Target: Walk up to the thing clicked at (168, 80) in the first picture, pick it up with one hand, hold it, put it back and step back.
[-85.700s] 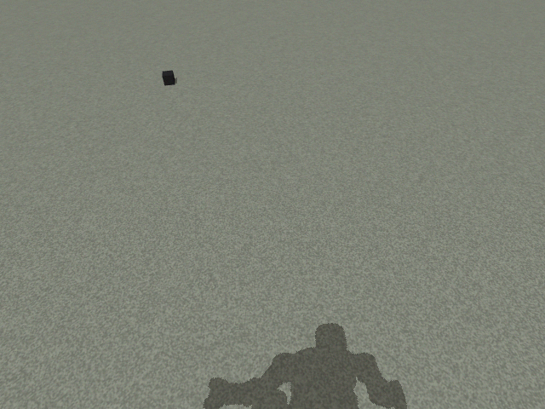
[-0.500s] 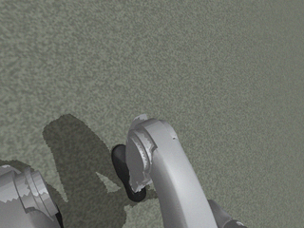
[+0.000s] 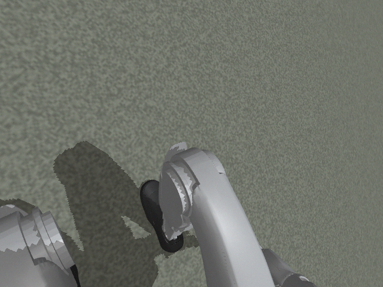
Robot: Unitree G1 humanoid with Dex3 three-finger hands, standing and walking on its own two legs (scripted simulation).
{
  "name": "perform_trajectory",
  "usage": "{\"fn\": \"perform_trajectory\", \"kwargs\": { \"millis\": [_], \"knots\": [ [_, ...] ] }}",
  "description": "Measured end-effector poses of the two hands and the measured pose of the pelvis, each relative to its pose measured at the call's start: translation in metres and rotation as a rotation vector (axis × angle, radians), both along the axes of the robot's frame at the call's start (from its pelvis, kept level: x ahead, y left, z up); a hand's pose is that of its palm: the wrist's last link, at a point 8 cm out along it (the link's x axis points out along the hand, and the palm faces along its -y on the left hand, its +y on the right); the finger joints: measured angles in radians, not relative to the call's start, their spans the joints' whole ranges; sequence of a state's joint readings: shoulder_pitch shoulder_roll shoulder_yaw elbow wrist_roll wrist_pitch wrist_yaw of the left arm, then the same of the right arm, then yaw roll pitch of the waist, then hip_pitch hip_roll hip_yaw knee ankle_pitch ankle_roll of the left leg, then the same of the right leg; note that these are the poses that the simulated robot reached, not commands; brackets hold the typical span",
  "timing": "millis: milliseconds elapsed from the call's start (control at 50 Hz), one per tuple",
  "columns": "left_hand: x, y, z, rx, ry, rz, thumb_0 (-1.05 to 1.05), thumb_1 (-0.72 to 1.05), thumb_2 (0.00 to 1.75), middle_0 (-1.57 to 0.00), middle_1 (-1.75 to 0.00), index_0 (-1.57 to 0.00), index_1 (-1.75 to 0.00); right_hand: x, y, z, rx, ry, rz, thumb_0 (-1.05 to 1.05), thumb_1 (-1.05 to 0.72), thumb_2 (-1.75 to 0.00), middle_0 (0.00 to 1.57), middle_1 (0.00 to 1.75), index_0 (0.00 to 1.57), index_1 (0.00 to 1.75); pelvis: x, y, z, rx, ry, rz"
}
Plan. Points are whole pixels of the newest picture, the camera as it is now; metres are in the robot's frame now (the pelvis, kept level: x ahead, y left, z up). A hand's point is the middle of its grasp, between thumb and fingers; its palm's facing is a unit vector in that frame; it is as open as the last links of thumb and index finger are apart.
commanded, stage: close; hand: left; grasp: from above
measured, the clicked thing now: out of the picture +0.49 +0.37 -0.27
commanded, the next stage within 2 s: settle in 0.70 s
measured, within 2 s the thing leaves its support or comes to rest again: leaves its support in 1.20 s
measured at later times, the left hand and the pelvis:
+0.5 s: hand out of the picture +0.47 +0.36 -0.24, palm faces -0.45 -0.11 -0.88, open 11.4 cm; pelvis +0.00 +0.00 +0.00, yaw +0 degrees
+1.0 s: hand out of the picture +0.47 +0.36 -0.24, palm faces -0.45 -0.13 -0.88, open 10.6 cm; pelvis +0.00 +0.00 +0.00, yaw +0 degrees
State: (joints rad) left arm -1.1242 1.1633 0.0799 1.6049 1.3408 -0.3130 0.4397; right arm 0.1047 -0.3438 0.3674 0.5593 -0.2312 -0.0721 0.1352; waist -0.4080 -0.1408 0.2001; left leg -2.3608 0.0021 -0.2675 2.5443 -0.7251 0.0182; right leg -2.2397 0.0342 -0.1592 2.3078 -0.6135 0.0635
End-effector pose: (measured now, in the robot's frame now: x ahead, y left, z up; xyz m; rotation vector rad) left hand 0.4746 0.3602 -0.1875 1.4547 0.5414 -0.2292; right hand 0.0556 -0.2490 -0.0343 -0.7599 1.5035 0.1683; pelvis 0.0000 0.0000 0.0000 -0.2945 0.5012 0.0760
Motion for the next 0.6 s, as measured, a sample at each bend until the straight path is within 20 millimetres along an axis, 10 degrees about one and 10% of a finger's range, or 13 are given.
{"fn": "perform_trajectory", "kwargs": {
  "millis": [600],
  "knots": [
    [0.0051,0.0000,0.0032,0.017,-0.014,0.015,0.00,-0.08,0.87,-0.31,-0.92,-0.36,-0.90,-0.0045,0.0038,-0.0054,0.018,0.002,-0.012,-0.01,-0.89,-0.89,0.20,0.30,0.20,0.30,-0.0007,0.0000,-0.0009,-0.001,0.001,-0.004]
  ]
}}
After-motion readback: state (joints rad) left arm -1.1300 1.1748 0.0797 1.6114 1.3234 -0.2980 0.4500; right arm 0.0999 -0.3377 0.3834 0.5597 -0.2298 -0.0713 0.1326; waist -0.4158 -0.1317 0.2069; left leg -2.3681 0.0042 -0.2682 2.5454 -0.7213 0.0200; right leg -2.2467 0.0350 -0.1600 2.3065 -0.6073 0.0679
